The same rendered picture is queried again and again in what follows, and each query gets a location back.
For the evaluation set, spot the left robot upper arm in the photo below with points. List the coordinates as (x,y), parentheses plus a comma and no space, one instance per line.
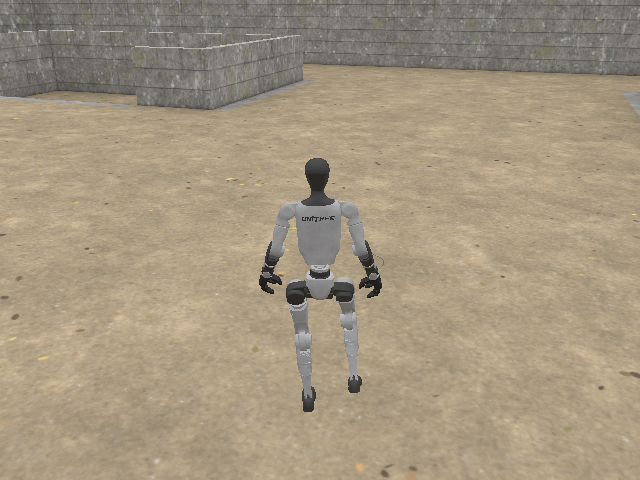
(286,212)

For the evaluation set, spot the right robot hand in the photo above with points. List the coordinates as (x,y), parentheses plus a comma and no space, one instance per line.
(369,283)

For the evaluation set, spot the left robot forearm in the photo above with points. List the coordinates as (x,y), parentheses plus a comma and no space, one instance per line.
(270,263)

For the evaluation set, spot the left robot hand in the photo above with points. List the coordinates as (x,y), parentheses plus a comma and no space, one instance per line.
(263,283)

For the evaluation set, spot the right robot foot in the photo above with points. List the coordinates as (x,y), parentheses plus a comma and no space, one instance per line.
(354,385)

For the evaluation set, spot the humanoid robot torso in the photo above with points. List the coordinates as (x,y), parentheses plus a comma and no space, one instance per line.
(319,234)

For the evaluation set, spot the right robot upper arm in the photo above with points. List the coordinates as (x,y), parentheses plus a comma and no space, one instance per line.
(350,211)

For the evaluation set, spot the right robot forearm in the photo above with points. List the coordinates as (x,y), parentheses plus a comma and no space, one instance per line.
(369,264)

